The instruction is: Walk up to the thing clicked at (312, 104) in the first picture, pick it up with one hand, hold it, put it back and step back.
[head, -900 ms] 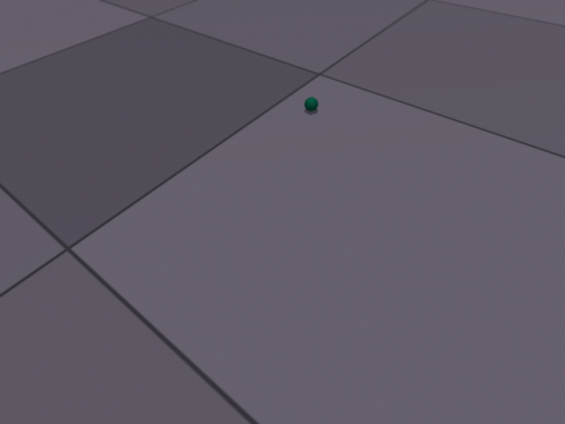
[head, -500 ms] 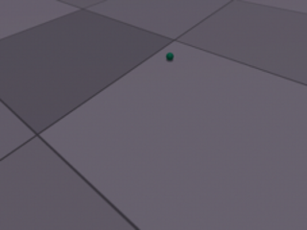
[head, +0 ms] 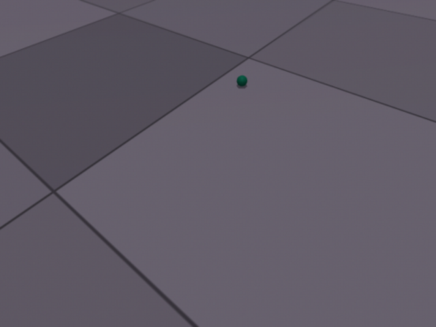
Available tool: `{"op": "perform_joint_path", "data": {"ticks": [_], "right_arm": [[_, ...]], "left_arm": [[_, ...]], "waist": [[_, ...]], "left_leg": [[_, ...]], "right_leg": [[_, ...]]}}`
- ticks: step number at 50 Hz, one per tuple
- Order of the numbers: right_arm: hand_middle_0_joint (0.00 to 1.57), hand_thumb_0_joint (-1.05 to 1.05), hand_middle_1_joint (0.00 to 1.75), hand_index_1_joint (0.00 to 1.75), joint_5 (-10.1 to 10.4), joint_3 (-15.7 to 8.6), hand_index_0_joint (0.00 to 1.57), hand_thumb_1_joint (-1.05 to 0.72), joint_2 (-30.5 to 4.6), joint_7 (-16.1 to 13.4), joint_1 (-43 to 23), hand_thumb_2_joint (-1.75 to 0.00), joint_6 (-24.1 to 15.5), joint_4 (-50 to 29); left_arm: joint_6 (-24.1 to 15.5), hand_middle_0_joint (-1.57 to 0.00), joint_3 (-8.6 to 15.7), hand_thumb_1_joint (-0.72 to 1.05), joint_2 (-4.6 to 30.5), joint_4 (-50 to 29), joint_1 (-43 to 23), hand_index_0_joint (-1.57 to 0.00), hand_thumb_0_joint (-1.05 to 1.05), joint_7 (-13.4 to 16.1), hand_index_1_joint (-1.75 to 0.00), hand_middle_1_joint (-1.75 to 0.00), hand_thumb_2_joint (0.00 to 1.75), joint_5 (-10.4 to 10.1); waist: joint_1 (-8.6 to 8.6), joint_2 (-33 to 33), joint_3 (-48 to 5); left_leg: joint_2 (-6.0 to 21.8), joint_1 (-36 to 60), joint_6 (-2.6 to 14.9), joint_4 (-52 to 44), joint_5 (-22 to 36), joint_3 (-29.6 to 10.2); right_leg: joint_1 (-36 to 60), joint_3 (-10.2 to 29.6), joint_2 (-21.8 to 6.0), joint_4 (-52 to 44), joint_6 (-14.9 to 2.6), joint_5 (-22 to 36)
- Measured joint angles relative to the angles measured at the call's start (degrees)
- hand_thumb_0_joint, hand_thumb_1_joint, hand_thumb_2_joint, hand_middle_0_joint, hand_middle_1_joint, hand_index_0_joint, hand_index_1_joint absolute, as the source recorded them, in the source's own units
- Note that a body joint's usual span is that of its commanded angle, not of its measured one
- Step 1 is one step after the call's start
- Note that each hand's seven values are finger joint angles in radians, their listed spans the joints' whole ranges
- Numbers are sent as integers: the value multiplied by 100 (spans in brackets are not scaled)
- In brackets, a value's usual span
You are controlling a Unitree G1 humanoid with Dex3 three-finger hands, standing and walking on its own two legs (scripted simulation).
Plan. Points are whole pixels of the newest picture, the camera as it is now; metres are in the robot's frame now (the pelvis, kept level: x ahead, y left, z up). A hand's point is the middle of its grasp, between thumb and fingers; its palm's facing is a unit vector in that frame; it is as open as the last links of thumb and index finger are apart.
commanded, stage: stand
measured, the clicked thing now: (242, 80) +2.09 -0.18 -0.74
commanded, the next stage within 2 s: walk up in 0.22 s
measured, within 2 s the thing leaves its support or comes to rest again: neither
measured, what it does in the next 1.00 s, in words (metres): steps on the spot, turning left: left foot, then right foot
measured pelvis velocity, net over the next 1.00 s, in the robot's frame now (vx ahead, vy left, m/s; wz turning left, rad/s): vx -0.02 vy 0.00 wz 0.35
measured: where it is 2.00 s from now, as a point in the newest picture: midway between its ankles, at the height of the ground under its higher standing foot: outside the picture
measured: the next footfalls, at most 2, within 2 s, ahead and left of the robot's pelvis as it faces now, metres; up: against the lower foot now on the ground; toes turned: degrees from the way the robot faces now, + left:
left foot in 0.62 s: -0.03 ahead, +0.12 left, +0.00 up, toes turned +21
right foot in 0.94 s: +0.08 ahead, -0.12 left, +0.00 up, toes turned +23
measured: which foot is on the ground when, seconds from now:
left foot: down 0.00-0.38, up 0.40-0.60, down 0.62-1.00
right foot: down 0.00-0.62, up 0.64-0.92, down 0.94-1.00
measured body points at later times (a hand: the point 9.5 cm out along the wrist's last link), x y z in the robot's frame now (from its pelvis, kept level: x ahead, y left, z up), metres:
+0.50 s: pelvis -0.02 +0.00 -0.01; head +0.02 +0.01 +0.44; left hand +0.05 +0.33 -0.13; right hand +0.10 -0.32 -0.12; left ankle -0.04 +0.12 -0.71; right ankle -0.01 -0.12 -0.75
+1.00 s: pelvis -0.02 +0.00 -0.03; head +0.01 +0.02 +0.41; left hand -0.06 +0.33 -0.15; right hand +0.17 -0.26 -0.14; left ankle -0.03 +0.14 -0.74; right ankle +0.03 -0.14 -0.75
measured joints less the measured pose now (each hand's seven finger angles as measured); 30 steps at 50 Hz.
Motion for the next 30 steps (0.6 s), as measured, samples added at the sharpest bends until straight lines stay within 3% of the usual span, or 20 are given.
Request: {"op": "perform_joint_path", "data": {"ticks": [11, 16, 20, 22, 24, 28, 30], "right_arm": [[20, 1, 30, 30, 0, 0, 20, -90, -2, 4, 21, -90, 8, 22], [20, 1, 30, 30, 8, -163, 20, -90, -44, 23, 192, -90, 55, -346], [20, 1, 30, 30, -33, -292, 20, -90, -168, -11, 265, -90, 172, -588], [20, 1, 30, 30, -75, -356, 20, -90, -220, -25, 304, -90, 257, -724], [20, 1, 30, 30, -82, -405, 20, -90, -298, 17, 348, -90, 292, -896], [20, 1, 30, 30, -65, -461, 20, -90, -401, 125, 446, -90, 194, -1124], [20, 1, 30, 30, -74, -482, 20, -90, -430, 128, 538, -90, 113, -1169]], "left_arm": [[6, -21, 4, 90, -1, 16, 23, -20, 1, -3, -30, -30, 90, 2], [123, -21, 244, 90, 101, -318, -162, -20, 1, -43, -30, -30, 90, -23], [180, -21, 374, 90, 178, -628, -214, -20, 1, -45, -30, -30, 90, 23], [198, -21, 415, 90, 195, -794, -197, -20, 1, -54, -30, -30, 90, 92], [196, -21, 417, 90, 191, -933, -162, -20, 1, -54, -30, -30, 90, 133], [190, -21, 377, 90, 270, -1144, -112, -20, 1, -97, -30, -30, 90, 213], [243, -21, 371, 90, 339, -1255, -77, -20, 1, -147, -30, -30, 90, 190]], "waist": [[10, 10, 9], [-27, -47, 172], [-20, 9, 251], [13, -57, 289], [35, -104, 348], [16, -213, 434], [14, -302, 438]], "left_leg": [[3, 14, -4, -8, -11, -4], [-97, -375, 7, 558, -186, -267], [-116, -890, 66, 1499, -541, -378], [-145, -1296, 80, 2604, -1262, -110], [-100, -1535, 62, 3275, -1516, 72], [138, -1444, 81, 2765, -1427, 223], [158, -1156, 88, 2005, -973, 293]], "right_leg": [[12, -4, 3, -1, -6, -17], [-283, -265, -92, 596, -43, -318], [-468, -513, -107, 983, -116, -518], [-512, -594, -217, 1100, -137, -576], [-493, -664, -322, 1086, -120, -561], [-557, -845, -526, 1266, 11, -653], [-704, -905, -688, 1689, 67, -895]]}}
